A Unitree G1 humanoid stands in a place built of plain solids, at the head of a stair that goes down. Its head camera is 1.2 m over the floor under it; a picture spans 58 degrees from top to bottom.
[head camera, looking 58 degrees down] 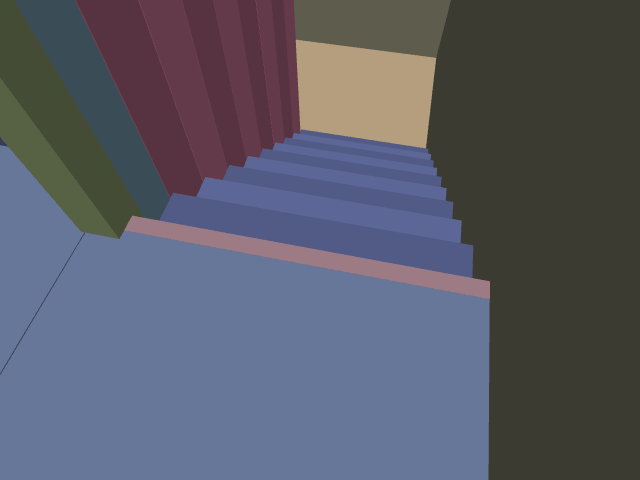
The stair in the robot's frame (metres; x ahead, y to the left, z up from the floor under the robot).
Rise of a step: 0.19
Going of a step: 0.25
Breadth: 1.20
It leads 12 degrees to the right of straight ahead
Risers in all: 10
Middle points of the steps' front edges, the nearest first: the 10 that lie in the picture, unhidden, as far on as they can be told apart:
0.73 0.06 0.00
0.97 0.01 -0.19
1.22 -0.04 -0.38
1.46 -0.10 -0.57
1.71 -0.15 -0.76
1.96 -0.20 -0.96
2.20 -0.25 -1.15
2.45 -0.31 -1.34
2.69 -0.36 -1.53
2.94 -0.41 -1.72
